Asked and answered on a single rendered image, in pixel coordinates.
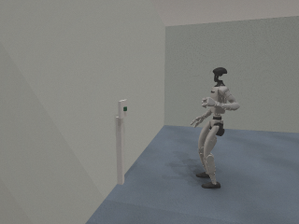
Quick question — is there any left robot forearm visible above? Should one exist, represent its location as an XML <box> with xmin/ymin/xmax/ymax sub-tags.
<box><xmin>213</xmin><ymin>101</ymin><xmax>240</xmax><ymax>111</ymax></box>

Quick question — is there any right robot forearm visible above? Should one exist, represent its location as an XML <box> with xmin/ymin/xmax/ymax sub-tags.
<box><xmin>202</xmin><ymin>107</ymin><xmax>212</xmax><ymax>119</ymax></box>

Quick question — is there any robot head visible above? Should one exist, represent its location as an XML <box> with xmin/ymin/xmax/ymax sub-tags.
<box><xmin>212</xmin><ymin>67</ymin><xmax>227</xmax><ymax>87</ymax></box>

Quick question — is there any panel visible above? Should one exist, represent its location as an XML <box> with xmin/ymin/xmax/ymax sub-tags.
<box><xmin>115</xmin><ymin>100</ymin><xmax>128</xmax><ymax>185</ymax></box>

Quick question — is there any robot left upper arm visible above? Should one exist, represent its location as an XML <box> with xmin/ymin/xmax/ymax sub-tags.
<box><xmin>218</xmin><ymin>86</ymin><xmax>238</xmax><ymax>111</ymax></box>

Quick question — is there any robot right hand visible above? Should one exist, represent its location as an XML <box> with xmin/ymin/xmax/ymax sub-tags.
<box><xmin>191</xmin><ymin>116</ymin><xmax>204</xmax><ymax>128</ymax></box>

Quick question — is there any robot left hand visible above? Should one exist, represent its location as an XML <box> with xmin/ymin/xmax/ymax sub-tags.
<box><xmin>202</xmin><ymin>97</ymin><xmax>216</xmax><ymax>108</ymax></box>

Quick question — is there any robot left thigh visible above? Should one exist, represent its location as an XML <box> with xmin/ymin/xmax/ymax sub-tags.
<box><xmin>204</xmin><ymin>123</ymin><xmax>225</xmax><ymax>160</ymax></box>

